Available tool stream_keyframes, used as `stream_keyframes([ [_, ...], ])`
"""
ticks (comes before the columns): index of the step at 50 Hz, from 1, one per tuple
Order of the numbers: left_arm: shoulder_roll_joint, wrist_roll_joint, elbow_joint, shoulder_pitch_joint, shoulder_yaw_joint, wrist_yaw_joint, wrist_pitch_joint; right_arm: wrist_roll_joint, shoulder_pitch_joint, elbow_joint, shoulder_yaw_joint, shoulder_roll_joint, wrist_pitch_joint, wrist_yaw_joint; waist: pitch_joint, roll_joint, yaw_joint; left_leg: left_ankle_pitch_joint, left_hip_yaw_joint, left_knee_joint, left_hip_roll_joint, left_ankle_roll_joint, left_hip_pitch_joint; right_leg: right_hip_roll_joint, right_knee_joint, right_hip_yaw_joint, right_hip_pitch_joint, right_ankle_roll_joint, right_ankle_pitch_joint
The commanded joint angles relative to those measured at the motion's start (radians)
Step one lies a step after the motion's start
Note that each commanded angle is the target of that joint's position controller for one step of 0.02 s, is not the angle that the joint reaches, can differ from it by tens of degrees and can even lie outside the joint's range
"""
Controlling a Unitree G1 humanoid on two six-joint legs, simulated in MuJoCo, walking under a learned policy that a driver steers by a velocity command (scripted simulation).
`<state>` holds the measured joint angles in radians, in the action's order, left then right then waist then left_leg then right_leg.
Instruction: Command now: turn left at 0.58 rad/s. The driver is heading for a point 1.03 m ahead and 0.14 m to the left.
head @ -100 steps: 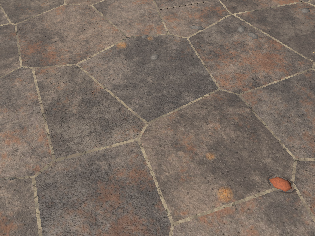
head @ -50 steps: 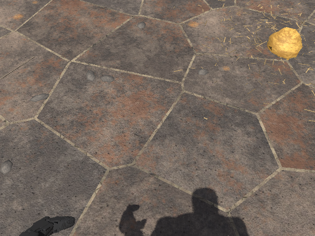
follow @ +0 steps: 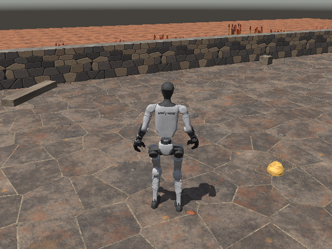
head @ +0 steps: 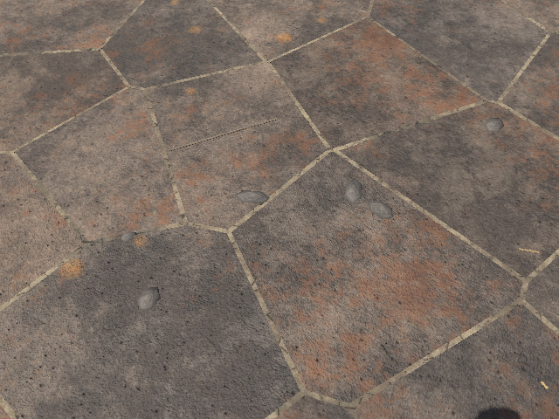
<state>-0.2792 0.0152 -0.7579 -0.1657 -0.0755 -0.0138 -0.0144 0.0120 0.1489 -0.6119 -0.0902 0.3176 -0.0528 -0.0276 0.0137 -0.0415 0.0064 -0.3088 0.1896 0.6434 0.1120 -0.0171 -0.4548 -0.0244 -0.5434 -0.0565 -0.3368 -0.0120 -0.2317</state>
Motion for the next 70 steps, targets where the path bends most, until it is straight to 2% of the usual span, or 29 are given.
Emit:
stream_keyframes([
  [1, -0.195, 0.04, 0.094, 0.011, -0.049, -0.006, -0.016, -0.008, 0.03, 0.096, -0.049, 0.163, 0.03, 0.004, -0.071, 0.278, 0.018, -0.286, -0.02, 0.443, -0.036, 0.029, -0.192, 0.439, 0.27, -0.457, 0.129, 0.29, 0.242],
  [3, -0.122, 0.008, 0.115, 0.089, -0.03, -0.018, -0.014, 0.001, 0.081, 0.037, -0.059, 0.159, 0.012, 0.002, -0.057, 0.165, 0.042, -0.166, -0.049, 0.563, -0.052, 0.064, -0.196, 0.31, 0.217, -0.233, 0.145, 0.199, 0.264],
  [6, -0.118, -0.004, 0.109, 0.047, -0.024, -0.032, -0.001, 0.01, 0.043, 0.054, -0.037, 0.092, -0.002, 0.008, -0.043, 0.172, 0.003, -0.075, -0.11, 0.574, -0.072, 0.105, -0.226, 0.262, 0.211, -0.097, 0.192, 0.2, 0.35],
  [11, -0.176, -0.003, 0.098, -0.017, -0.046, -0.038, 0.02, 0.008, -0.05, 0.111, -0.012, 0.049, 0.0, 0.024, -0.085, 0.225, -0.06, -0.094, -0.173, 0.304, -0.133, 0.12, -0.15, 0.311, 0.2, -0.037, 0.297, 0.226, 0.383],
  [18, -0.202, -0.048, 0.089, 0.028, -0.059, -0.011, 0.016, 0.011, 0.044, 0.094, -0.029, 0.068, -0.012, 0.048, -0.094, 0.224, 0.0, 0.081, -0.28, -0.153, -0.097, 0.014, 0.166, 0.327, 0.081, 0.061, 0.21, 0.155, 0.357],
  [19, -0.168, -0.046, 0.067, -0.021, -0.051, -0.007, 0.012, 0.008, 0.086, 0.08, -0.042, 0.093, -0.011, 0.04, -0.108, 0.159, 0.009, 0.2, -0.246, -0.25, -0.088, -0.021, 0.296, 0.292, -0.011, 0.115, 0.134, 0.092, 0.269],
  [20, -0.11, -0.007, 0.077, -0.041, -0.033, -0.002, 0.01, 0.007, 0.117, 0.089, -0.065, 0.187, -0.005, 0.026, -0.131, -0.078, -0.004, 0.531, 0.024, -0.277, -0.277, -0.089, 0.494, 0.196, -0.261, 0.205, -0.097, -0.003, -0.03],
  [21, -0.08, 0.024, 0.131, 0.013, -0.015, -0.005, 0.006, -0.022, 0.104, 0.116, -0.066, 0.253, 0.009, 0.023, -0.133, -0.286, 0.0, 0.813, 0.306, -0.244, -0.513, -0.297, 0.512, 0.064, -0.489, 0.166, -0.345, -0.069, -0.464],
  [22, -0.139, 0.002, 0.135, 0.077, -0.032, -0.012, 0.005, -0.043, 0.137, 0.104, -0.052, 0.196, 0.033, 0.031, -0.201, -0.177, 0.075, 0.731, 0.283, -0.272, -0.519, -0.363, 0.459, 0.073, -0.633, 0.036, -0.335, -0.071, -0.464],
  [24, -0.15, -0.019, 0.105, 0.061, -0.041, -0.019, 0.017, -0.026, 0.036, 0.082, -0.029, 0.139, 0.052, 0.026, -0.12, -0.098, 0.013, 0.558, 0.111, -0.276, -0.386, -0.245, 0.386, 0.1, -0.634, 0.01, -0.334, -0.054, -0.308],
  [26, -0.151, -0.007, 0.083, 0.029, -0.043, -0.023, 0.027, -0.01, -0.028, 0.081, -0.009, 0.105, 0.05, 0.016, -0.106, -0.095, -0.019, 0.6, 0.041, -0.279, -0.336, -0.209, 0.314, 0.089, -0.616, 0.02, -0.262, -0.067, -0.189],
  [29, -0.108, -0.015, 0.067, -0.004, -0.027, -0.016, 0.029, -0.023, -0.042, 0.068, 0.004, 0.078, 0.052, 0.007, -0.123, -0.091, -0.031, 0.56, -0.005, -0.287, -0.305, -0.204, 0.303, 0.083, -0.485, 0.027, -0.178, -0.078, -0.112],
  [34, -0.095, -0.016, 0.082, 0.04, -0.009, -0.007, 0.029, -0.026, -0.02, 0.032, 0.004, 0.095, 0.044, 0.014, -0.085, -0.11, 0.013, 0.375, 0.043, -0.287, -0.316, -0.221, 0.265, 0.077, -0.202, 0.041, -0.039, -0.065, -0.148],
  [37, -0.082, -0.015, 0.068, 0.003, -0.004, -0.001, 0.02, -0.015, -0.044, 0.01, 0.023, 0.061, 0.045, 0.023, -0.06, -0.089, -0.02, 0.284, 0.066, -0.262, -0.294, -0.191, 0.221, 0.062, 0.034, 0.056, 0.084, -0.04, -0.024],
  [38, -0.079, -0.002, 0.062, -0.014, 0.001, 0.003, 0.013, -0.013, -0.025, -0.006, 0.032, 0.039, 0.05, 0.024, -0.06, -0.057, -0.035, 0.238, 0.057, -0.255, -0.269, -0.148, 0.192, 0.072, 0.152, 0.04, 0.17, -0.025, 0.128],
  [40, -0.184, 0.006, 0.066, -0.016, -0.016, -0.004, 0.007, -0.042, 0.069, -0.027, 0.033, 0.032, 0.068, 0.033, -0.085, 0.133, 0.046, 0.055, -0.039, -0.191, -0.146, -0.05, 0.132, 0.196, 0.096, -0.066, 0.264, 0.04, 0.387],
  [41, -0.138, -0.004, 0.054, 0.017, -0.008, 0.003, 0.005, -0.043, 0.053, -0.03, 0.037, 0.017, 0.067, 0.03, -0.09, 0.202, 0.045, 0.037, -0.089, -0.202, -0.118, -0.013, 0.216, 0.181, 0.115, -0.072, 0.145, 0.075, 0.171],
  [42, -0.097, -0.005, 0.061, 0.024, 0.001, 0.008, 0.001, -0.04, 0.002, -0.035, 0.032, 0.044, 0.06, 0.026, -0.071, 0.168, 0.009, -0.006, -0.109, -0.174, -0.104, -0.004, 0.238, 0.143, 0.139, -0.053, 0.106, 0.068, -0.03],
  [45, -0.129, -0.012, 0.047, -0.032, -0.004, 0.001, -0.008, -0.019, -0.001, -0.027, 0.023, 0.04, 0.047, 0.018, 0.028, 0.177, -0.013, -0.257, -0.153, -0.077, -0.069, -0.038, 0.104, 0.154, 0.202, -0.109, 0.044, 0.102, -0.454],
  [48, -0.159, -0.025, 0.033, -0.095, -0.012, -0.009, -0.019, 0.003, 0.011, -0.029, 0.024, 0.0, 0.086, 0.03, 0.082, 0.245, -0.018, -0.156, -0.223, 0.053, -0.076, -0.044, 0.026, 0.303, 0.307, -0.32, 0.061, 0.196, -0.583],
  [50, -0.158, -0.035, 0.045, -0.056, -0.01, -0.009, -0.017, 0.009, 0.047, -0.047, 0.021, -0.011, 0.108, 0.041, 0.095, 0.23, 0.012, -0.141, -0.219, -0.03, -0.093, -0.072, 0.126, 0.296, 0.304, -0.297, -0.008, 0.193, -0.52],
  [52, -0.105, -0.04, 0.084, 0.039, 0.007, -0.003, -0.018, 0.003, 0.177, -0.104, 0.005, 0.023, 0.121, 0.047, 0.076, 0.139, 0.075, -0.118, -0.133, -0.186, -0.129, -0.106, 0.329, 0.176, 0.146, -0.12, -0.135, 0.114, -0.358],
  [53, -0.047, -0.038, 0.116, 0.075, 0.023, -0.002, -0.034, -0.001, 0.262, -0.13, -0.015, 0.088, 0.127, 0.046, 0.06, -0.055, 0.086, -0.269, 0.115, -0.307, -0.246, -0.167, 0.424, 0.052, -0.118, 0.043, -0.256, 0.043, -0.227],
  [54, -0.07, -0.044, 0.154, 0.102, 0.02, -0.004, -0.056, -0.004, 0.317, -0.126, -0.03, 0.154, 0.135, 0.056, 0.059, -0.219, 0.112, -0.269, 0.446, -0.448, -0.427, -0.28, 0.512, 0.002, -0.347, 0.065, -0.411, 0.021, -0.255],
  [55, -0.112, -0.057, 0.158, 0.108, 0.004, -0.002, -0.07, -0.013, 0.327, -0.127, -0.019, 0.125, 0.146, 0.054, 0.077, -0.173, 0.104, -0.173, 0.525, -0.451, -0.486, -0.328, 0.557, 0.033, -0.523, -0.006, -0.538, 0.033, -0.342],
  [58, -0.087, -0.042, 0.131, 0.068, 0.007, 0.02, -0.089, -0.007, 0.289, -0.121, 0.0, 0.079, 0.153, 0.043, 0.045, -0.025, 0.059, 0.045, 0.289, -0.42, -0.419, -0.248, 0.627, 0.116, -0.597, -0.021, -0.628, 0.072, -0.14],
  [61, -0.046, -0.034, 0.141, 0.113, 0.019, 0.052, -0.084, -0.004, 0.284, -0.127, 0.017, 0.042, 0.131, 0.034, 0.045, -0.045, 0.058, 0.266, 0.076, -0.469, -0.331, -0.198, 0.538, 0.121, -0.423, 0.045, -0.508, 0.035, 0.001],
  [64, 0.002, -0.034, 0.168, 0.203, 0.042, 0.068, -0.084, -0.002, 0.298, -0.138, 0.012, 0.083, 0.12, 0.018, 0.06, -0.045, 0.082, 0.311, -0.044, -0.487, -0.286, -0.175, 0.438, 0.081, -0.18, 0.093, -0.361, 0.005, 0.15],
  [70, -0.08, -0.044, 0.193, 0.231, 0.018, 0.073, -0.085, 0.014, 0.313, -0.174, -0.004, 0.135, 0.119, 0.018, 0.079, -0.08, 0.044, 0.447, -0.066, -0.449, -0.359, -0.139, 0.459, 0.042, -0.002, 0.085, -0.188, 0.062, 0.201],
])
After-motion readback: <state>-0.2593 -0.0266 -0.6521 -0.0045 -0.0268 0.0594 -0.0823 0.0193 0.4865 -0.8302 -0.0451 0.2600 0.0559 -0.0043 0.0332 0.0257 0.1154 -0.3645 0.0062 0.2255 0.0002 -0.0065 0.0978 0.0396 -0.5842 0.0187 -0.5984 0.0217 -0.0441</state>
